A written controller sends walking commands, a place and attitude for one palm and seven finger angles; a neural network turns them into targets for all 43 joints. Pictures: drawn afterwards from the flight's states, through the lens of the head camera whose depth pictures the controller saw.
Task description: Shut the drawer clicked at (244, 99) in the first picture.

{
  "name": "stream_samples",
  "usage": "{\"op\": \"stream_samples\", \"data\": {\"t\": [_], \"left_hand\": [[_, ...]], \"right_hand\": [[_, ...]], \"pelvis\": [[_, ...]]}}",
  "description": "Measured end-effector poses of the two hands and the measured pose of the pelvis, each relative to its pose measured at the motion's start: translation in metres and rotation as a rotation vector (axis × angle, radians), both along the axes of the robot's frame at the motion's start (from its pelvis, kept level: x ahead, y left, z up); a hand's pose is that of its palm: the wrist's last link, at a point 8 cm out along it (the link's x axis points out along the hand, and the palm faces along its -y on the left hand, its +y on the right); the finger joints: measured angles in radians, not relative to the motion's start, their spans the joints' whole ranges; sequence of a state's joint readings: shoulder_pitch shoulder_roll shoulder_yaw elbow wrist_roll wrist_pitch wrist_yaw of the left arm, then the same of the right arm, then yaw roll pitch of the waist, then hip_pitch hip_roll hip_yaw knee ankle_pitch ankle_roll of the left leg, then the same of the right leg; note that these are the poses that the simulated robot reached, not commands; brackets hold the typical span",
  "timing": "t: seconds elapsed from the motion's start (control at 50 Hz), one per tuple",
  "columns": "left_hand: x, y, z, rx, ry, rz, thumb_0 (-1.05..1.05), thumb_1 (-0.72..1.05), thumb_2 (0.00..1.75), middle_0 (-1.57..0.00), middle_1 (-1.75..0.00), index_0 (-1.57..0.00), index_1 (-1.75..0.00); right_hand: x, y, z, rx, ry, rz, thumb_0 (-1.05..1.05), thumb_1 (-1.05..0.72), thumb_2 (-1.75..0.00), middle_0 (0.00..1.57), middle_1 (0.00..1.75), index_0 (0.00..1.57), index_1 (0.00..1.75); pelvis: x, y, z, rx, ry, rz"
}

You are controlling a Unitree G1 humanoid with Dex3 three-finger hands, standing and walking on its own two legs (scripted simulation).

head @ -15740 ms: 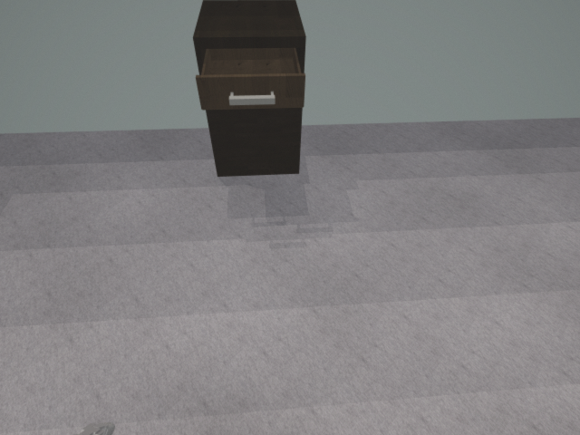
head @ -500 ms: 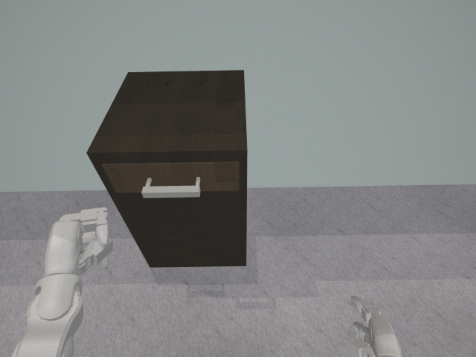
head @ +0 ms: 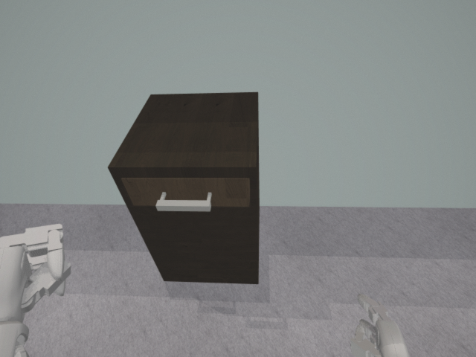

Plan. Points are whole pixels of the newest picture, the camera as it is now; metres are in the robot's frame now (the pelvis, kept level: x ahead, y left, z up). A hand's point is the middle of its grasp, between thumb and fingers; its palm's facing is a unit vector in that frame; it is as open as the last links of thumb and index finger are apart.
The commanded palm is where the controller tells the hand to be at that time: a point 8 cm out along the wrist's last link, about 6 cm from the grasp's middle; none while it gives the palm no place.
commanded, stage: step back with the hand held close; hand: left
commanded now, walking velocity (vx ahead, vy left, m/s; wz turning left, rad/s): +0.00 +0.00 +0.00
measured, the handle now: (185, 200) +0.58 +0.26 -0.17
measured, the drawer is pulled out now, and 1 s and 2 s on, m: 0.00 0.00 0.00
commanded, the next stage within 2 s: stop stepping back and stand still in 1.32 s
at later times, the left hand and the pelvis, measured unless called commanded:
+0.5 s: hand (70, 272) +0.17 +0.24 +0.16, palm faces +0.25 -0.82 -0.52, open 3.2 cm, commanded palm +0.11 +0.29 +0.18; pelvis -0.02 +0.01 +0.00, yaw -1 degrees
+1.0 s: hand out of the picture +0.07 +0.27 +0.17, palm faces +0.40 -0.77 -0.50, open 3.2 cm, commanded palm +0.01 +0.31 +0.18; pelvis -0.11 +0.02 -0.01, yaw +3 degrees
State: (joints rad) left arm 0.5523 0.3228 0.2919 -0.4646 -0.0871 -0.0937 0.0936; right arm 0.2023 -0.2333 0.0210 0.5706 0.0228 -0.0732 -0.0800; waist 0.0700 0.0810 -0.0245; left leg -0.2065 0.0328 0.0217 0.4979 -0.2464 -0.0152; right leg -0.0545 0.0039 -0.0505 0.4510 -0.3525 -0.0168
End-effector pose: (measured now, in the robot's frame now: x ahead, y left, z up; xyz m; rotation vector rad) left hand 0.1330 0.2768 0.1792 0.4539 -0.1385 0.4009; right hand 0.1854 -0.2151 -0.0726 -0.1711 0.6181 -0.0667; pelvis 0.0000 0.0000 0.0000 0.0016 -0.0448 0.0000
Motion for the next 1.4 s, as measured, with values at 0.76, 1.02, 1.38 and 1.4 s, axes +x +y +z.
{"op": "stream_samples", "data": {"t": [0.76, 1.02, 1.38, 1.4], "left_hand": [[-0.049, 0.021, 0.0, 0.106, -0.012, -0.121, 0.01, 0.89, 0.89, -1.4, -1.6, -1.41, -1.6], [-0.11, 0.029, 0.007, 0.153, -0.097, -0.056, 0.01, 0.88, 0.89, -1.4, -1.6, -1.41, -1.6], [-0.138, 0.002, 0.012, 0.18, -0.149, -0.236, 0.01, 0.89, 0.89, -1.4, -1.6, -1.41, -1.6], [-0.142, -0.003, 0.014, 0.184, -0.146, -0.256, 0.01, 0.89, 0.89, -1.4, -1.6, -1.41, -1.6]], "right_hand": [[-0.088, 0.006, -0.002, -0.065, 0.102, -0.088, 0.01, -0.9, -0.9, 0.2, 0.3, 0.2, 0.3], [-0.121, 0.018, -0.016, -0.075, 0.113, 0.004, 0.01, -0.9, -0.9, 0.2, 0.3, 0.21, 0.3], [-0.188, 0.015, -0.016, -0.062, 0.094, 0.008, 0.01, -0.9, -0.9, 0.2, 0.3, 0.21, 0.3], [-0.196, 0.012, -0.018, -0.055, 0.116, -0.006, 0.01, -0.9, -0.9, 0.2, 0.3, 0.21, 0.3]], "pelvis": [[-0.069, 0.026, -0.004, -0.039, 0.06, -0.007], [-0.109, 0.025, -0.013, -0.038, 0.05, 0.055], [-0.177, 0.015, -0.014, -0.064, 0.103, -0.018], [-0.181, 0.014, -0.013, -0.069, 0.097, -0.014]]}}
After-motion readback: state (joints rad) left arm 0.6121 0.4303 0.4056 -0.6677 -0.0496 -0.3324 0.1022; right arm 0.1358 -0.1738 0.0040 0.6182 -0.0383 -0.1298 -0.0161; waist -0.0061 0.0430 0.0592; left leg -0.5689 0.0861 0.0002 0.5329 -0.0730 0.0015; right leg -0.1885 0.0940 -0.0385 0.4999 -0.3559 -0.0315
